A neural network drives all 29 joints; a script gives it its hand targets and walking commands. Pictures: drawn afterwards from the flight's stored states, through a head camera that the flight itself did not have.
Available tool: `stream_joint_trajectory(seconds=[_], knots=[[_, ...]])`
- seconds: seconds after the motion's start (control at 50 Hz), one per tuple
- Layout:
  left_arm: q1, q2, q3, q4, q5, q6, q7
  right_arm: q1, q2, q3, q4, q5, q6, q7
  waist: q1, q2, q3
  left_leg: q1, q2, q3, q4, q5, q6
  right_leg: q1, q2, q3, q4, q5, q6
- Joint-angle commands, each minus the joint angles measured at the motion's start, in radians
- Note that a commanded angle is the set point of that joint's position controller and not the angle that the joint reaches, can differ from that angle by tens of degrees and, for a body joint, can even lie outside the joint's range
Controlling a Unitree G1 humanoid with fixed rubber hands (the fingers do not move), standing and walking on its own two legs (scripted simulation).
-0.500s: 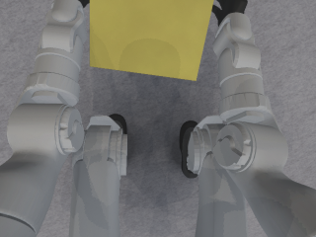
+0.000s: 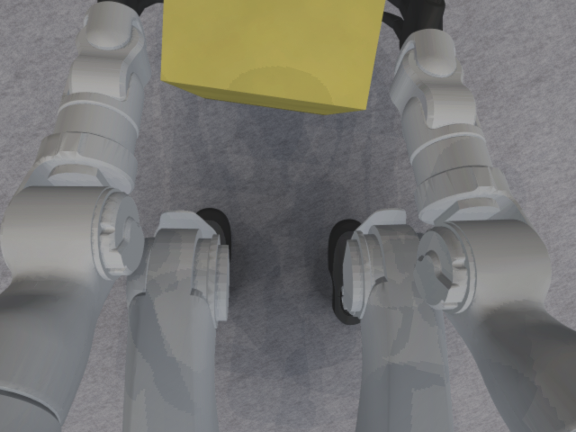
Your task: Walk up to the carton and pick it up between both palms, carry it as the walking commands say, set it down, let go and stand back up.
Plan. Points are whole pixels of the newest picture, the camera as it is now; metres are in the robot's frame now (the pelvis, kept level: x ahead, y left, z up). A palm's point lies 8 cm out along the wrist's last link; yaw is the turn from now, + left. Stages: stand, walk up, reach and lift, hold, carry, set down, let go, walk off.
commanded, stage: set down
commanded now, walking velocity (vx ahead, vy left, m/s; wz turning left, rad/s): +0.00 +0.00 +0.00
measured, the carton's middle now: (275, 14) +0.54 +0.03 -0.27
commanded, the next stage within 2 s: let go in 1.62 s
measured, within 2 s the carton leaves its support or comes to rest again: neither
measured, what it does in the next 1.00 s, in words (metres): rises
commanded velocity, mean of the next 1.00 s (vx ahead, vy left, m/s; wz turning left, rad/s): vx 0.00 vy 0.00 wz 0.00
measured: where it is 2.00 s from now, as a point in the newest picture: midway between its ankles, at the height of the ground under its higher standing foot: (280, 284)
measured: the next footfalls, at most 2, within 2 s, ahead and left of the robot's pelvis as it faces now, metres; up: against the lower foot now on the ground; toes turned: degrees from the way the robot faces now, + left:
none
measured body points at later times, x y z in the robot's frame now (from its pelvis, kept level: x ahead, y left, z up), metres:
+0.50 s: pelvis -0.01 +0.00 +0.02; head +0.37 +0.02 +0.23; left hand +0.54 +0.22 -0.19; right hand +0.52 -0.16 -0.18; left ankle +0.11 +0.13 -0.36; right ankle +0.10 -0.13 -0.36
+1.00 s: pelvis -0.02 +0.01 +0.11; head +0.35 +0.03 +0.36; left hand +0.54 +0.23 -0.04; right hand +0.53 -0.16 -0.04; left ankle +0.11 +0.13 -0.36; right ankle +0.10 -0.13 -0.36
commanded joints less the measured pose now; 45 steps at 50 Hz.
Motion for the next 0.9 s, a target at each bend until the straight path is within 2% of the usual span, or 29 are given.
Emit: stream_joint_trajectory(seconds=[0.0,0.02,0.04,0.06,0.12,0.16,0.2,0.24,0.28,0.3,0.32,0.34,0.36,0.38,0.4,0.46,0.48,0.52,0.54,0.56,0.58,0.6,0.72,0.74,0.78,0.8,0.82,0.84,0.88], knots=[[-0.310,0.172,-0.127,-0.117,-0.165,-0.066,0.018,-0.136,-0.166,0.044,-0.032,0.077,-0.064,-0.040,0.003,0.100,-1.097,0.666,0.009,0.117,-0.106,0.413,-0.008,0.461,0.043,-0.103,-0.127,0.456,0.000],[-0.315,0.177,-0.162,-0.084,-0.199,-0.063,0.018,-0.194,-0.159,0.096,-0.072,0.113,-0.067,-0.036,0.018,0.049,-1.143,0.687,0.016,0.108,-0.125,0.423,0.004,0.489,0.044,-0.115,-0.138,0.459,0.005],[-0.329,0.187,-0.135,-0.097,-0.195,-0.068,0.027,-0.203,-0.223,0.076,-0.088,0.121,-0.073,-0.043,0.035,0.145,-1.208,0.742,0.027,0.113,-0.085,0.436,-0.004,0.477,0.029,-0.085,-0.123,0.450,-0.014],[-0.260,0.213,-0.123,0.005,-0.190,-0.055,0.031,-0.153,-0.240,0.058,-0.001,0.094,-0.063,-0.049,0.030,0.102,-1.118,0.680,0.028,0.118,-0.114,0.373,-0.002,0.478,0.034,-0.103,-0.128,0.399,-0.006],[-0.294,0.204,-0.149,-0.077,-0.229,-0.066,0.014,-0.154,-0.225,0.073,-0.100,0.108,-0.071,-0.052,-0.016,0.081,-1.209,0.724,0.028,0.095,-0.077,0.468,0.009,0.495,0.029,-0.087,-0.130,0.481,-0.004],[-0.310,0.240,-0.141,-0.122,-0.234,-0.072,0.017,-0.139,-0.233,0.084,-0.083,0.145,-0.071,-0.052,0.032,0.112,-1.244,0.732,0.030,0.126,-0.061,0.458,0.003,0.513,0.031,-0.091,-0.115,0.477,-0.010],[-0.303,0.224,-0.163,-0.089,-0.247,-0.065,0.004,-0.125,-0.228,0.089,-0.039,0.121,-0.069,-0.043,-0.019,0.101,-1.143,0.695,0.034,0.102,-0.093,0.433,0.005,0.457,0.019,-0.101,-0.130,0.463,-0.012],[-0.324,0.245,-0.143,-0.115,-0.235,-0.066,0.004,-0.188,-0.235,0.078,-0.125,0.136,-0.075,-0.038,0.008,0.071,-1.201,0.677,0.032,0.114,-0.067,0.472,0.004,0.500,0.015,-0.102,-0.101,0.518,0.001],[-0.302,0.253,-0.139,-0.122,-0.232,-0.055,0.007,-0.216,-0.256,0.097,-0.185,0.161,-0.061,-0.043,0.025,0.131,-1.245,0.770,0.042,0.115,-0.098,0.438,0.013,0.517,0.009,-0.099,-0.138,0.471,-0.012],[-0.288,0.228,-0.138,-0.175,-0.271,-0.051,0.006,-0.142,-0.226,0.100,-0.138,0.144,-0.058,-0.049,-0.006,0.056,-1.302,0.721,0.025,0.114,-0.099,0.419,0.015,0.612,0.007,-0.110,-0.137,0.483,-0.017],[-0.323,0.244,-0.134,-0.223,-0.247,-0.044,0.009,-0.158,-0.285,0.058,-0.210,0.147,-0.054,-0.053,-0.009,0.137,-1.371,0.813,0.032,0.123,-0.102,0.444,-0.002,0.609,0.014,-0.118,-0.145,0.489,-0.014],[-0.339,0.249,-0.153,-0.278,-0.279,-0.033,0.006,-0.197,-0.284,0.069,-0.299,0.157,-0.049,-0.055,-0.040,0.106,-1.432,0.829,0.027,0.124,-0.117,0.446,0.005,0.665,0.018,-0.130,-0.147,0.507,-0.015],[-0.301,0.250,-0.127,-0.211,-0.264,-0.020,0.008,-0.192,-0.257,0.092,-0.281,0.169,-0.034,-0.056,0.019,0.052,-1.466,0.829,0.028,0.128,-0.118,0.421,0.016,0.713,0.014,-0.130,-0.151,0.489,-0.008],[-0.329,0.288,-0.134,-0.267,-0.260,-0.013,0.008,-0.210,-0.287,0.070,-0.360,0.163,-0.031,-0.060,-0.020,0.093,-1.512,0.883,0.020,0.135,-0.129,0.406,0.011,0.718,0.020,-0.144,-0.162,0.469,-0.008],[-0.331,0.259,-0.131,-0.286,-0.260,0.004,0.014,-0.272,-0.261,0.098,-0.445,0.207,-0.017,-0.059,0.049,0.140,-1.560,0.942,0.025,0.141,-0.134,0.450,0.012,0.718,0.023,-0.131,-0.162,0.483,-0.012],[-0.424,0.286,-0.153,-0.478,-0.295,0.046,0.021,-0.288,-0.289,0.085,-0.543,0.226,0.034,-0.077,-0.013,0.100,-1.790,1.102,0.015,0.137,-0.170,0.399,0.022,0.855,0.023,-0.173,-0.198,0.451,-0.014],[-0.433,0.298,-0.155,-0.512,-0.280,0.072,0.024,-0.294,-0.303,0.088,-0.475,0.228,0.065,-0.082,0.007,0.163,-1.738,1.109,0.014,0.147,-0.203,0.344,0.019,0.829,0.019,-0.165,-0.223,0.374,-0.029],[-0.368,0.291,-0.122,-0.523,-0.257,0.091,0.025,-0.222,-0.266,0.090,-0.571,0.234,0.080,-0.067,0.018,0.078,-1.783,1.179,0.012,0.139,-0.171,0.487,0.035,0.869,0.020,-0.160,-0.226,0.489,-0.012],[-0.336,0.316,-0.088,-0.470,-0.237,0.111,0.027,-0.249,-0.283,0.112,-0.587,0.253,0.094,-0.071,0.064,0.072,-1.765,1.134,0.023,0.160,-0.190,0.418,0.036,0.898,0.011,-0.153,-0.244,0.443,-0.014],[-0.404,0.318,-0.094,-0.531,-0.245,0.112,0.036,-0.280,-0.323,0.073,-0.571,0.210,0.096,-0.081,0.024,0.108,-1.740,1.122,0.023,0.156,-0.207,0.385,0.021,0.857,0.015,-0.158,-0.245,0.407,-0.019],[-0.349,0.321,-0.091,-0.448,-0.246,0.123,0.029,-0.265,-0.297,0.096,-0.597,0.226,0.104,-0.075,0.048,0.032,-1.772,1.147,0.014,0.142,-0.216,0.426,0.033,0.872,0.020,-0.170,-0.249,0.429,0.001],[-0.331,0.253,-0.107,-0.427,-0.251,0.133,0.019,-0.214,-0.257,0.089,-0.463,0.218,0.120,-0.070,0.021,0.060,-1.627,1.084,0.021,0.142,-0.253,0.345,0.031,0.833,0.011,-0.167,-0.270,0.372,-0.014],[-0.377,0.276,-0.088,-0.565,-0.231,0.139,0.012,-0.202,-0.290,0.032,-0.524,0.176,0.127,-0.079,-0.018,0.117,-1.762,1.244,0.002,0.141,-0.329,0.389,0.024,0.899,0.021,-0.178,-0.354,0.394,-0.025],[-0.317,0.296,-0.069,-0.445,-0.219,0.147,0.016,-0.251,-0.269,0.051,-0.575,0.186,0.127,-0.078,0.026,0.052,-1.754,1.203,-0.010,0.154,-0.327,0.383,0.040,0.924,0.022,-0.175,-0.372,0.395,-0.011],[-0.284,0.299,-0.052,-0.485,-0.198,0.155,0.007,-0.183,-0.225,0.076,-0.543,0.190,0.151,-0.082,0.071,0.097,-1.747,1.172,-0.009,0.177,-0.355,0.403,0.033,1.010,0.024,-0.133,-0.412,0.451,-0.018],[-0.333,0.305,-0.048,-0.500,-0.195,0.153,0.005,-0.176,-0.251,0.052,-0.482,0.158,0.155,-0.083,0.018,0.065,-1.704,1.143,-0.008,0.170,-0.378,0.355,0.031,0.989,0.029,-0.160,-0.417,0.424,-0.013],[-0.325,0.291,-0.047,-0.546,-0.196,0.152,0.000,-0.184,-0.268,0.042,-0.501,0.159,0.147,-0.080,0.034,0.132,-1.688,1.183,-0.014,0.167,-0.398,0.356,0.024,0.931,0.027,-0.147,-0.442,0.386,-0.025],[-0.289,0.251,-0.084,-0.500,-0.213,0.160,0.000,-0.148,-0.266,0.013,-0.480,0.133,0.141,-0.072,-0.021,0.118,-1.724,1.258,-0.013,0.139,-0.428,0.418,0.022,0.922,0.035,-0.182,-0.451,0.407,-0.024],[-0.283,0.288,-0.056,-0.486,-0.208,0.168,0.002,-0.202,-0.303,0.022,-0.617,0.120,0.142,-0.082,-0.001,0.032,-1.840,1.296,-0.020,0.141,-0.427,0.475,0.037,1.015,0.037,-0.175,-0.456,0.466,-0.008]])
